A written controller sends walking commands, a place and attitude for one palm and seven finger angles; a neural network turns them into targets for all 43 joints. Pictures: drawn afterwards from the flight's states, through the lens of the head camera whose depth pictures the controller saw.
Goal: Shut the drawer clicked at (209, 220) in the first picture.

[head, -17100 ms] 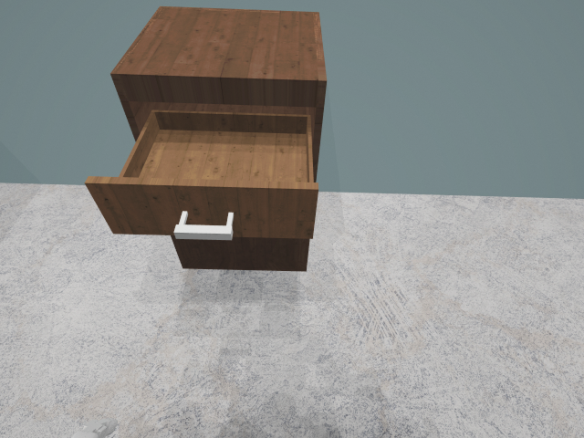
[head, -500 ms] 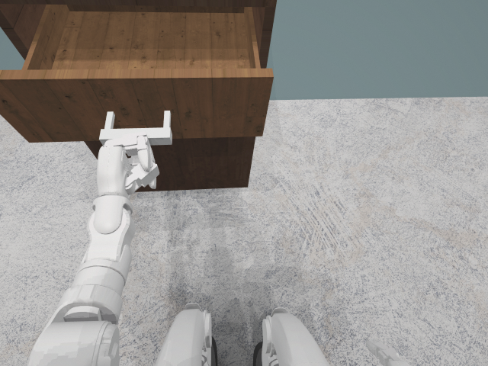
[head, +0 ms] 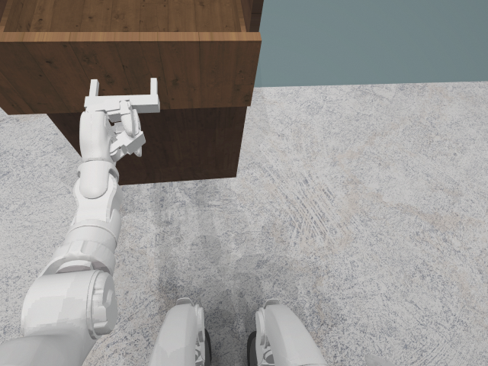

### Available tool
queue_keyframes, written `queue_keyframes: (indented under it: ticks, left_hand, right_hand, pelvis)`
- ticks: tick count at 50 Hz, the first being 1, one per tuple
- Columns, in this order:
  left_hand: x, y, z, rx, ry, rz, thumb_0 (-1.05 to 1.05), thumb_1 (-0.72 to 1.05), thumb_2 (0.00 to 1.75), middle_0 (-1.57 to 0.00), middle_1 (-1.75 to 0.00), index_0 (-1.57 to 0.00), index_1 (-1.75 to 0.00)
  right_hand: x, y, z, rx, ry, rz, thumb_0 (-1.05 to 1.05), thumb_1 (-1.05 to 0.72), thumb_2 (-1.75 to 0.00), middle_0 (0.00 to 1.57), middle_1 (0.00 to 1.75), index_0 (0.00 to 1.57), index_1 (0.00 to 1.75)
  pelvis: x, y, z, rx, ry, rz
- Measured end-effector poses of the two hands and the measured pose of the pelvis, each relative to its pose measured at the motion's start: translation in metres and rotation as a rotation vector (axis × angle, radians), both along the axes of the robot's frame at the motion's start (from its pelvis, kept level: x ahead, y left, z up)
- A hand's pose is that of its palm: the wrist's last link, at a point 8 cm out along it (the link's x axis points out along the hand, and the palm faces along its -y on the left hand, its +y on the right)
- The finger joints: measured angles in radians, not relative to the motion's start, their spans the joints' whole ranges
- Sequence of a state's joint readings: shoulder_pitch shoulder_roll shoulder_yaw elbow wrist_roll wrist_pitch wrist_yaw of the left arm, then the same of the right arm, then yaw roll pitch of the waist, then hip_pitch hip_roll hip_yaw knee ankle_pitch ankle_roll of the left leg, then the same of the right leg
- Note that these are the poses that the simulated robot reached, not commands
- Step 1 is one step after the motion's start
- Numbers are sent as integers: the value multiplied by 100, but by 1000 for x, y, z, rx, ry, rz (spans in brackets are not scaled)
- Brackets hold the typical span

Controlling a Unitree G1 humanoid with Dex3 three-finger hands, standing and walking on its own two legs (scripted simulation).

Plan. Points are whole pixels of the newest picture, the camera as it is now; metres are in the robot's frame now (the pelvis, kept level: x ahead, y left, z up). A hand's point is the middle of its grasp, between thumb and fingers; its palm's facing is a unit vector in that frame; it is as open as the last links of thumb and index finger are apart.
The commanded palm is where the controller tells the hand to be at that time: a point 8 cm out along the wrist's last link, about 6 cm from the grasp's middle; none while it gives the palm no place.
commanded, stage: push the drawer shut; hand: left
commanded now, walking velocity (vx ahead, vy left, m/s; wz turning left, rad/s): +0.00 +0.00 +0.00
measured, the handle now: (124, 94) +0.55 +0.18 +0.03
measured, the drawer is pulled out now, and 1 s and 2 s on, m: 0.13 0.02 0.00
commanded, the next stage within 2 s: pull the fist back off the drawer in 1.38 s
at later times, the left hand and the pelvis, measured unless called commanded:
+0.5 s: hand (139, 102) +0.54 +0.15 +0.03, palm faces +0.09 -1.00 -0.03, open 3.3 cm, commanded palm +0.53 +0.19 +0.03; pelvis +0.00 +0.00 -0.01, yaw -1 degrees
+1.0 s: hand (137, 77) +0.59 +0.16 +0.03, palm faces +0.09 -1.00 -0.01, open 3.5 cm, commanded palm +0.59 +0.17 +0.03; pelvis +0.00 +0.00 -0.02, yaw -3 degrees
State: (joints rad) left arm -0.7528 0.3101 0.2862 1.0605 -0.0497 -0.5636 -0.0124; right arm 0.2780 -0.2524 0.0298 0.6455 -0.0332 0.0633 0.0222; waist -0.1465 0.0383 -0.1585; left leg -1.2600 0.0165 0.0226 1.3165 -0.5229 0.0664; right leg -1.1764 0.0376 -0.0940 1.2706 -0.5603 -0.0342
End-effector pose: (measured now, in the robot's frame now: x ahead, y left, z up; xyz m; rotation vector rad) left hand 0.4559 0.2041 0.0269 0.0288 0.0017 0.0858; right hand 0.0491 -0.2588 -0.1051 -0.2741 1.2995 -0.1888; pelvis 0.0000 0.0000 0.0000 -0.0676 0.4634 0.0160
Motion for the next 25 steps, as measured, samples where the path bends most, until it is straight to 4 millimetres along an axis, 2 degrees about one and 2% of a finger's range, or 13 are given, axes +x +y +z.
queue_keyframes:
  ticks: [25]
  left_hand:
    - [59,2,4,-4,8,7,6,76,89,-140,-160,-140,-160]
  right_hand:
    - [-58,-1,2,-21,152,-72,0,-90,-90,20,30,21,30]
  pelvis:
    - [-3,-2,-10,-23,55,-11]
